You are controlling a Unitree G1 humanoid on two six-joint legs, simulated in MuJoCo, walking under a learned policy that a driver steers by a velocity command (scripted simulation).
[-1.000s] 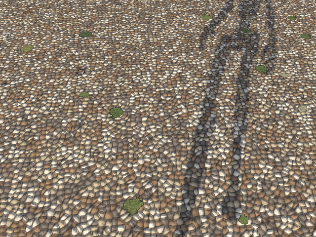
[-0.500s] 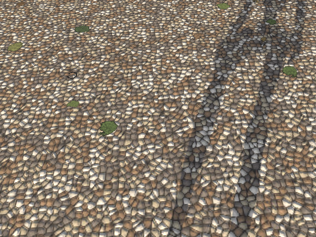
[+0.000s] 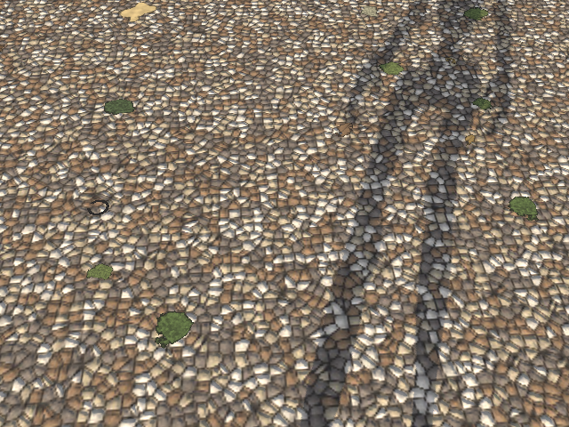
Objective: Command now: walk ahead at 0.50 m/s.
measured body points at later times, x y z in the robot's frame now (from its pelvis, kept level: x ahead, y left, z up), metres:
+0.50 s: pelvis +0.26 -0.07 +0.00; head +0.29 -0.07 +0.45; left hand +0.30 +0.21 -0.12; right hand +0.39 -0.33 -0.13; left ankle +0.22 +0.08 -0.66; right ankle +0.30 -0.17 -0.75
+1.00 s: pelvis +0.47 +0.05 -0.01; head +0.52 +0.09 +0.43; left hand +0.45 +0.37 -0.14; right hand +0.74 -0.12 -0.11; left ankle +0.51 +0.15 -0.75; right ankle +0.50 -0.12 -0.65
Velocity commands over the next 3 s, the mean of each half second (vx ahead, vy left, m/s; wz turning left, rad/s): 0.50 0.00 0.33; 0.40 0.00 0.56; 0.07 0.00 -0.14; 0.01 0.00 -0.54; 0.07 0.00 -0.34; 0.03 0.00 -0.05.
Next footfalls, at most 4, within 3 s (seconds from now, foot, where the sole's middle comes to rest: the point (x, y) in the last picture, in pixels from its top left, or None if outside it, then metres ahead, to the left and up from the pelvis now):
0.32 right None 0.34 -0.16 -0.78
0.84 left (211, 406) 0.55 0.16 -0.78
1.34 right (290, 358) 0.67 -0.02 -0.78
1.72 left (189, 386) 0.60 0.22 -0.78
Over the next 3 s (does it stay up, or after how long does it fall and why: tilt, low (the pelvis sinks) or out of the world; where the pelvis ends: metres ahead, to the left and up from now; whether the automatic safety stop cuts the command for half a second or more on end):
stays up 0.64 0.08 -0.01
